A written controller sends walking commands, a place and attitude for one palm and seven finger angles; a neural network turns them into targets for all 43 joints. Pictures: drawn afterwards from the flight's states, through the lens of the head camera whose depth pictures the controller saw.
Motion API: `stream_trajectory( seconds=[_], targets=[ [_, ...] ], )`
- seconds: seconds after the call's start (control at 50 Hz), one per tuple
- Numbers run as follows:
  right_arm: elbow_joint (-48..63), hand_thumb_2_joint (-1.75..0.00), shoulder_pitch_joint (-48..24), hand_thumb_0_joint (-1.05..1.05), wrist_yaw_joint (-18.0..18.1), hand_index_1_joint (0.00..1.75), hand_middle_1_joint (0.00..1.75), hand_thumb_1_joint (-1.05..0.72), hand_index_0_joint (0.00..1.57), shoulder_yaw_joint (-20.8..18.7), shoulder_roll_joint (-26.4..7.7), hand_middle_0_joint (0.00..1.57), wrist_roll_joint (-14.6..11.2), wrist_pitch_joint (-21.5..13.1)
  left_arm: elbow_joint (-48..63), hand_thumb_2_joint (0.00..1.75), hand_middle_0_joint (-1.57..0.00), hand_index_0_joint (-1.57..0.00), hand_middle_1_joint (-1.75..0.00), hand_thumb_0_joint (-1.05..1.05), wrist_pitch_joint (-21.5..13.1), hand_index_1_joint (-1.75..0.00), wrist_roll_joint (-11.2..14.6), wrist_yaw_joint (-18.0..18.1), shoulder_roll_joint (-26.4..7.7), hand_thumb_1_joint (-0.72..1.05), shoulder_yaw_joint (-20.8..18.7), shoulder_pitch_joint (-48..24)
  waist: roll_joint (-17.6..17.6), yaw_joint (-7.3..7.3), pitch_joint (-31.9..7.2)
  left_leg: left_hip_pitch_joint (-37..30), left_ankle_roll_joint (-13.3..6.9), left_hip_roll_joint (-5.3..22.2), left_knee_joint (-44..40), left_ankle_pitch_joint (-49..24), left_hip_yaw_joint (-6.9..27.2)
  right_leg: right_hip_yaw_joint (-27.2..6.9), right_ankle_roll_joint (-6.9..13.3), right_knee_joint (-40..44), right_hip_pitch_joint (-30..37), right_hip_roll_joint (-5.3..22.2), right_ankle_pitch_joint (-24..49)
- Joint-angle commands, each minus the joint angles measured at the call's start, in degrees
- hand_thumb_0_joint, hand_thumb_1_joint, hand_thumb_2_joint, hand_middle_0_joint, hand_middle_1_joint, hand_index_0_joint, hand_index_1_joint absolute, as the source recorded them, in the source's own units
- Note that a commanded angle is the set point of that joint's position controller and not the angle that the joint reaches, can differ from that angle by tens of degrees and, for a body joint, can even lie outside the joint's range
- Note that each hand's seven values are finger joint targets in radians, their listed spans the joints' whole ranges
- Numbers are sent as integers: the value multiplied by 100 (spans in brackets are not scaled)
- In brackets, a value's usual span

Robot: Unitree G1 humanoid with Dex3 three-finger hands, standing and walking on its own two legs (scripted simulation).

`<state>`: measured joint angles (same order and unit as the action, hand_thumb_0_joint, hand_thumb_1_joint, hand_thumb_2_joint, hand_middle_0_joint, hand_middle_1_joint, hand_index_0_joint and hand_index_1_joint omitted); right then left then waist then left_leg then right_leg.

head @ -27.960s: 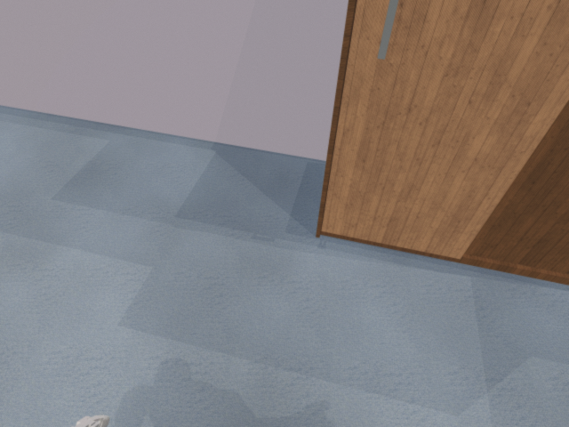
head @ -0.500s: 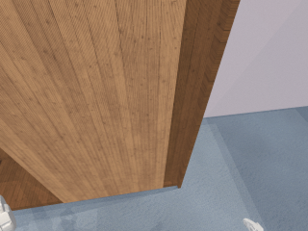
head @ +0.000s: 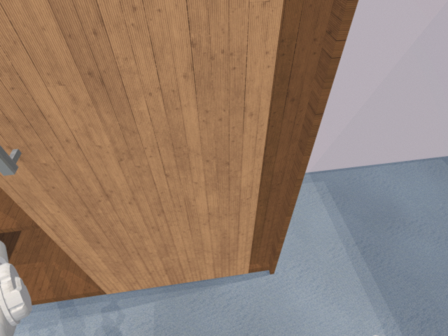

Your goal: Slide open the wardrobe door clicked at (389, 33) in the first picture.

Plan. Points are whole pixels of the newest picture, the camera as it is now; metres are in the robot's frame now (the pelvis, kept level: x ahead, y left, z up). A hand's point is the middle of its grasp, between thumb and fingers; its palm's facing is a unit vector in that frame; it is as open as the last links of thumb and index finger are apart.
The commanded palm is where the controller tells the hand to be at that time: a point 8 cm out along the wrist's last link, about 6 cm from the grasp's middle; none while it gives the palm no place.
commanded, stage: stop walking and hold the door there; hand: left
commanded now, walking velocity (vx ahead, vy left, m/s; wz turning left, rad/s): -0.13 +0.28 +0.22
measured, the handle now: out of the picture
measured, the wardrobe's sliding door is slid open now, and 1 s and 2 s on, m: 0.48 0.48 0.47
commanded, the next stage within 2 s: loosen the grip on the handle in 1.38 s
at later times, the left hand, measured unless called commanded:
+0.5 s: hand out of the picture +0.37 +0.40 +0.21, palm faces +0.49 -0.85 -0.21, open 6.9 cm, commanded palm +0.33 +0.41 +0.19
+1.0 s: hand out of the picture +0.37 +0.40 +0.21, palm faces +0.30 -0.95 -0.11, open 6.5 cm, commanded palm +0.34 +0.42 +0.19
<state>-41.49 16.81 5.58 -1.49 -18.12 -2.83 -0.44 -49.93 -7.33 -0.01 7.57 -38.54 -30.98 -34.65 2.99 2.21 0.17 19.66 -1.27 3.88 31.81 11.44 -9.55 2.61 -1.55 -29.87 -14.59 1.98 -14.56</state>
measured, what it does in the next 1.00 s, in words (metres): steps to the left: right foot, then left foot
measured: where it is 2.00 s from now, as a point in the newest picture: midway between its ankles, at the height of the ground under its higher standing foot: outside the picture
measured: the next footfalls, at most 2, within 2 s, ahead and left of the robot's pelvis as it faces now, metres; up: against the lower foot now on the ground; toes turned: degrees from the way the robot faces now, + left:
right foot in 0.36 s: -0.06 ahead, -0.06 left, +0.00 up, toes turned -8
left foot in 0.56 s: +0.03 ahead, +0.30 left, +0.00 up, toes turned +4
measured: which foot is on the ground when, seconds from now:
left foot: down 0.00-0.34, up 0.36-0.54, down 0.56-1.00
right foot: down 0.00-0.12, up 0.14-0.34, down 0.36-0.54, up 0.56-0.76, down 0.78-1.00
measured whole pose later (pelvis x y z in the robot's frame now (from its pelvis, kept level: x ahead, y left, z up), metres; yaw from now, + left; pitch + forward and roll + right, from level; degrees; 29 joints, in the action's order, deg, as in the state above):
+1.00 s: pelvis -0.03 +0.19 -0.01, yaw +7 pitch -1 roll +0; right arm -38.1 6.5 3.5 2.1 -11.4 -1.8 -3.4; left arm -13.3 -3.3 3.6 5.9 -15.2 -8.1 -35.9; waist -0.2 -1.8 9.0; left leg 16.9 -0.4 1.9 34.0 14.8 -4.9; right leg 2.0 -0.9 -41.3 -17.1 2.3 -23.2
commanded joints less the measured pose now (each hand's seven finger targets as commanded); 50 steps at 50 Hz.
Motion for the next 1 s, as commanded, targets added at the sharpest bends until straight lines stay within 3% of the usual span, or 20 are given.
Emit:
stream_trajectory(
  seconds=[0.0,0.06,0.14,0.28,0.3,0.32,0.34,0.38,0.46,0.5,0.52,0.54,0.56,0.62,0.7,0.78,0.84,0.88,0.92,0.98],
  targets=[
    [668,-90,-451,0,54,30,30,-90,20,-304,-858,20,12,-200,1200,90,-45,-45,-140,0,-334,-140,-111,0,-1959,90,9,-1917,-871,-171,-1309,-584,240,43,361,-96,660,-1077,591,551,242,1836,2829],
    [686,-90,-546,0,54,30,30,-90,20,-296,-908,20,13,-157,1380,90,-45,-45,-140,0,-346,-140,-75,-22,-1728,90,165,-1827,-602,-135,-1229,-1098,117,338,-171,-1277,882,-462,263,132,-238,1379,1803],
    [855,-90,-820,0,-39,30,30,-90,20,-154,-751,20,44,-263,2188,90,-45,-45,-140,0,-532,-140,18,-93,-905,90,819,-2175,1302,-292,-1370,-768,-426,1395,-1841,-683,2440,53,89,-3146,-677,52,-2062],
    [826,-90,-917,0,-233,30,30,-90,20,-148,-547,20,81,-538,2276,90,-45,-45,-140,0,-286,-140,186,-87,-537,90,1184,-2449,1098,-534,-1651,-624,465,193,-1674,-715,788,958,272,-272,1231,44,-1609],
    [881,-90,-967,0,-330,30,30,-90,20,-170,-583,20,97,-542,2349,90,-45,-45,-140,0,-308,-140,167,-105,-482,90,1250,-2403,404,-723,-1542,-14,871,-177,98,-409,653,405,712,1100,1724,846,-805],
    [858,-90,-491,0,-385,30,30,-90,20,-158,-707,20,14,-439,2259,90,-45,-45,-140,0,-377,-140,23,-125,-790,90,1123,-2095,-2164,-662,-924,1411,792,-407,2869,1624,1475,-2720,1549,1983,1721,3288,521],
    [804,-90,-877,0,-368,30,30,-90,20,-165,-903,20,76,-435,1976,90,-45,-45,-140,0,-211,-140,177,-123,-827,90,1039,-2519,-1564,-466,-573,2241,669,-277,4206,1962,1952,-2664,1666,1444,1308,3867,2811],
    [775,-90,-768,0,-417,30,30,-90,20,-38,-384,20,69,-579,2953,90,-45,-45,-140,0,-344,-140,128,-200,-244,90,1434,-3164,-1473,-209,-871,2264,589,-91,4178,1749,1786,-709,1037,481,1890,2914,3967],
    [863,-90,-1420,0,-245,30,30,-90,20,9,-138,20,41,-488,3873,90,-45,-45,-140,0,-396,-140,5,-201,-292,90,1212,-2732,-1344,-446,-922,161,331,-323,803,1190,283,432,334,-458,1257,2103,4474],
    [944,-90,-1448,0,-122,30,30,-90,20,-8,-79,20,42,-509,4904,90,-45,-45,-140,0,-498,-140,101,-234,355,90,1717,-3071,-107,-77,-1904,-2186,314,-350,-300,-921,-353,833,57,-2264,142,1368,2903],
    [1079,-90,-1395,0,-101,30,30,-90,20,-98,-353,20,11,-593,5419,90,-45,-45,-140,0,-555,-140,271,-290,910,90,2112,-3001,1437,3,-2187,-3007,-403,1239,-215,-3111,1690,562,-179,-3984,-1176,559,-879],
    [1092,-90,-1239,0,-169,30,30,-90,20,-59,-295,20,2,-675,6010,90,-45,-45,-140,0,-656,-140,279,-301,1259,90,2399,-3497,1712,-19,-2656,-2857,-896,1805,-407,-4164,2729,-37,-111,-4817,-1284,124,-2508],
    [805,-90,-1050,0,-222,30,30,-90,20,-233,-368,20,-35,-784,5542,90,-45,-45,-140,0,-679,-140,175,-443,1502,90,2527,-3629,734,92,-2041,-2447,-903,1814,-456,-3315,2568,-176,-78,-4942,-1704,69,-2145],
    [752,-90,-1189,0,-169,30,30,-90,20,-160,-204,20,88,-754,5596,90,-45,-45,-140,0,-372,-140,103,-350,611,90,1807,-3253,1471,-124,-2011,-1950,-1026,1432,-277,-2608,2263,-305,-55,-3602,-1364,221,-1762],
    [968,-90,-1128,0,-267,30,30,-90,20,-28,-173,20,50,-769,5527,90,-45,-45,-140,0,-217,-140,220,-384,1141,90,2163,-3348,1239,-168,-2109,-1539,-610,1363,47,-2417,1671,-70,71,-962,149,-143,-849],
    [1147,-90,-1144,0,-211,30,30,-90,20,60,36,20,26,-756,4876,90,-45,-45,-140,0,-48,-140,248,-339,763,90,1835,-2587,-1853,-238,-1824,208,346,-241,1877,1238,730,-1862,885,355,1320,1560,3466],
    [1035,-90,-1278,0,-98,30,30,-90,20,202,52,20,88,-787,5010,90,-45,-45,-140,0,-3,-140,271,-261,882,90,1770,-2507,-1543,-309,-1799,361,231,-149,910,1377,838,-1137,846,-459,1988,1425,5303],
    [1034,-90,-1226,0,-38,30,30,-90,20,222,92,20,139,-688,5129,90,-45,-45,-140,0,-69,-140,266,-276,1309,90,2162,-2415,-1170,-271,-2121,-873,135,-24,-334,-843,632,-562,402,-875,1591,1027,4659],
    [1097,-90,-1258,0,-120,30,30,-90,20,71,-199,20,63,-548,5281,90,-45,-45,-140,0,-144,-140,289,-307,1549,90,2399,-2364,265,-327,-2388,-2555,-384,1169,-185,-4462,1580,-215,-57,-1080,124,353,1556],
    [1114,-90,-1270,0,-265,30,30,-90,20,128,-49,20,181,-510,5354,90,-45,-45,-140,0,-190,-140,182,-384,2134,90,2909,-2579,1156,-183,-1729,-2536,-720,1609,-734,-4140,2236,-197,48,-1678,-857,-17,-1524]
  ],
)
